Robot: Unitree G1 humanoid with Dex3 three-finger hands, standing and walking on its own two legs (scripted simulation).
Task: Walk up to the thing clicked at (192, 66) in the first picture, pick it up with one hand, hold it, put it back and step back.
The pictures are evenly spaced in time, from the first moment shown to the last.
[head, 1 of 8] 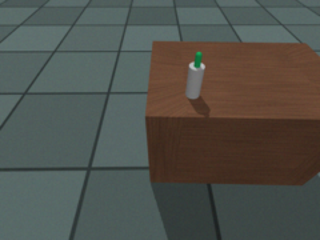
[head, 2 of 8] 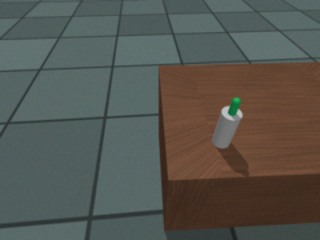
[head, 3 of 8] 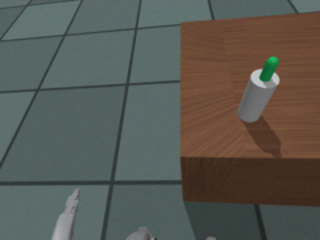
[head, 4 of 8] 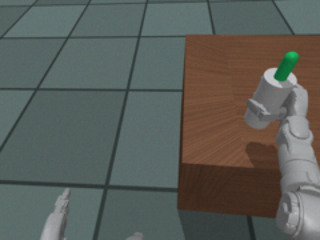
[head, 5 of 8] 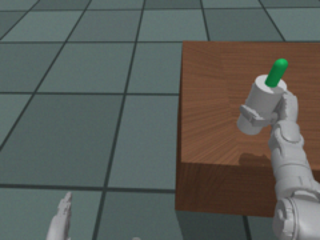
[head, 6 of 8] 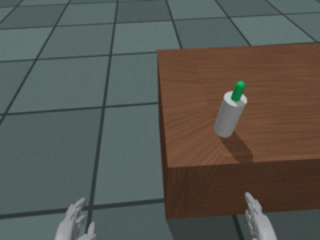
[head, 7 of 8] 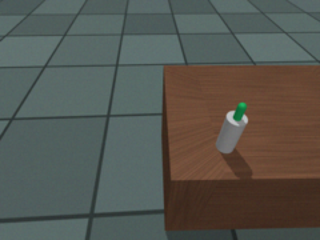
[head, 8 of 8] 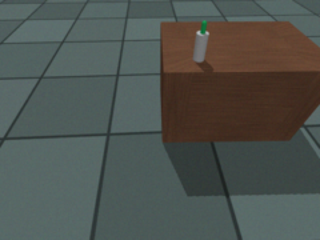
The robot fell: no
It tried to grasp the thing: yes
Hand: right
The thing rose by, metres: 0.21
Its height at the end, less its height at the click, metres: +0.00
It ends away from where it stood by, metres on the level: 0.02
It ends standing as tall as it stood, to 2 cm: yes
